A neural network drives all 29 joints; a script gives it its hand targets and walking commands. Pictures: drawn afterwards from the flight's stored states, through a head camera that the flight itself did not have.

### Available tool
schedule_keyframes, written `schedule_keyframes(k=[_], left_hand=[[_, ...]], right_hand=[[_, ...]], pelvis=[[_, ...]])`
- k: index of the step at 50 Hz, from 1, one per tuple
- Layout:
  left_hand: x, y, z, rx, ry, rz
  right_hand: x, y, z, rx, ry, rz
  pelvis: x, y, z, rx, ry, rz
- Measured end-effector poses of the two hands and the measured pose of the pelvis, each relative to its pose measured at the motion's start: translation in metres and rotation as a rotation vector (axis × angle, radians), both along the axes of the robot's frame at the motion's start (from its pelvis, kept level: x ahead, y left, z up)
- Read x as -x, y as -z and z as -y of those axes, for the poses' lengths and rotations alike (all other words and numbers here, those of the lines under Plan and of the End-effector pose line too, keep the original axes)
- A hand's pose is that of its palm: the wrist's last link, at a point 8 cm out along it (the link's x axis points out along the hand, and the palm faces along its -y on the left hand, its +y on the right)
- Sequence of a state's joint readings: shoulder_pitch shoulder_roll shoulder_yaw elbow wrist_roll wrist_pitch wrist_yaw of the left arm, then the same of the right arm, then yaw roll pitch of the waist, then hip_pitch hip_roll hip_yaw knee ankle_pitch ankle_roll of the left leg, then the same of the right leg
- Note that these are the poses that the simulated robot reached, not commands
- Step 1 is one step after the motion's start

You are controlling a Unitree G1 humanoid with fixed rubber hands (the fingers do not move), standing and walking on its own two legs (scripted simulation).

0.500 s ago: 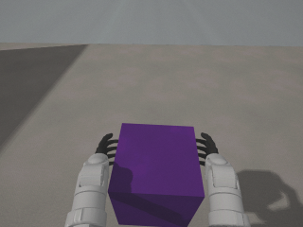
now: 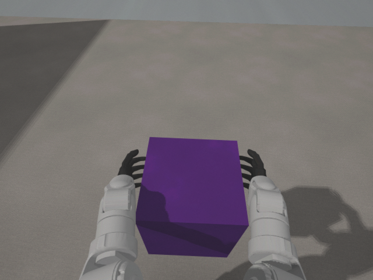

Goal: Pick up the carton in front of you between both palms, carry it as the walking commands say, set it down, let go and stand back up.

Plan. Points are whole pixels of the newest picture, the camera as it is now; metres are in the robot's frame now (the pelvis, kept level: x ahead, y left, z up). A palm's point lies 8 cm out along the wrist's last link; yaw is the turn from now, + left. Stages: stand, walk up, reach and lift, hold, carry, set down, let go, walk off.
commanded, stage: set down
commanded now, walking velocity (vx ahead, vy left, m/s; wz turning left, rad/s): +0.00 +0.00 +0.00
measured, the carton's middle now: (190, 200) +0.32 +0.00 -0.06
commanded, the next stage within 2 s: none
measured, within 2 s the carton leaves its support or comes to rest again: neither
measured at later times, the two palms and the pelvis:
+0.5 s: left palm (138, 205) +0.37 +0.15 -0.18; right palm (236, 209) +0.35 -0.14 -0.17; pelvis -0.04 +0.03 -0.11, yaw +0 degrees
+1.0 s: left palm (148, 213) +0.41 +0.15 -0.34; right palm (229, 221) +0.38 -0.15 -0.33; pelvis -0.06 +0.02 -0.24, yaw +0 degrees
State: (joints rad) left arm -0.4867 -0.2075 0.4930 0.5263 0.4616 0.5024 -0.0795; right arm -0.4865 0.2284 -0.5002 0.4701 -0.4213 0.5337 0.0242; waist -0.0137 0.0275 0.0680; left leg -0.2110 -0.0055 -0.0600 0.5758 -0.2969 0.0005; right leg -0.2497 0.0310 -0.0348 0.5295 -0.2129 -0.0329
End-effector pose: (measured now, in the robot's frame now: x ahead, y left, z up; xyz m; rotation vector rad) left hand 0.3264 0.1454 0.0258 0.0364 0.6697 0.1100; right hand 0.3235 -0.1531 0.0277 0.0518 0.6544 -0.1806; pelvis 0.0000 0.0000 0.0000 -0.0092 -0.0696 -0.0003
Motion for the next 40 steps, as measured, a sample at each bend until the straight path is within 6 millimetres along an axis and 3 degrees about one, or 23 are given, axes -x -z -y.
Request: schedule_keyframes(k=[8, 14, 30, 40], left_hand=[[-0.009, 0.088, -0.004, -0.018, 0.042, -0.024], [-0.016, 0.148, -0.008, 0.005, 0.035, 0.016], [-0.05, 0.23, -0.005, 0.038, 0.028, 0.028], [-0.069, 0.295, -0.002, 0.022, 0.055, 0.01]], right_hand=[[0.001, 0.088, -0.004, 0.037, 0.004, -0.024], [-0.004, 0.146, -0.008, 0.029, 0.024, 0.02], [-0.034, 0.226, -0.005, 0.005, 0.059, 0.036], [-0.048, 0.292, -0.002, -0.003, 0.073, 0.019]], pelvis=[[0.009, 0.018, -0.013, -0.01, 0.02, -0.256], [0.019, 0.049, -0.023, -0.012, 0.016, -0.462], [0.044, 0.138, -0.028, -0.01, 0.004, -0.696], [0.054, 0.194, -0.02, -0.016, 0.007, -0.802]])
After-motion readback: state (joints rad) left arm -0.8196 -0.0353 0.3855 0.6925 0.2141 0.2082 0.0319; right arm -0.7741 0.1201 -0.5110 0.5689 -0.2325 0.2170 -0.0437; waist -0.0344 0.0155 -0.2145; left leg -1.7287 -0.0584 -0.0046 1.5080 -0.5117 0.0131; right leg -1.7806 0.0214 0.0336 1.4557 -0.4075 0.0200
